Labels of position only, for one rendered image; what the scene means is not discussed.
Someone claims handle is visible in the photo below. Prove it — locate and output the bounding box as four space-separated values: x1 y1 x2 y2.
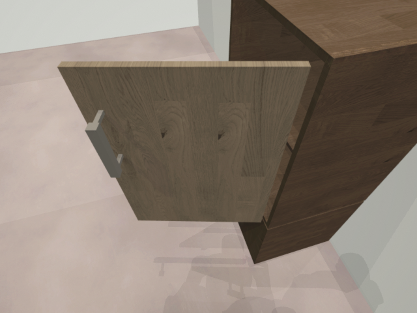
85 110 124 178

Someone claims cupboard door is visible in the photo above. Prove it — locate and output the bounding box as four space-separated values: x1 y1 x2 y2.
57 61 311 222

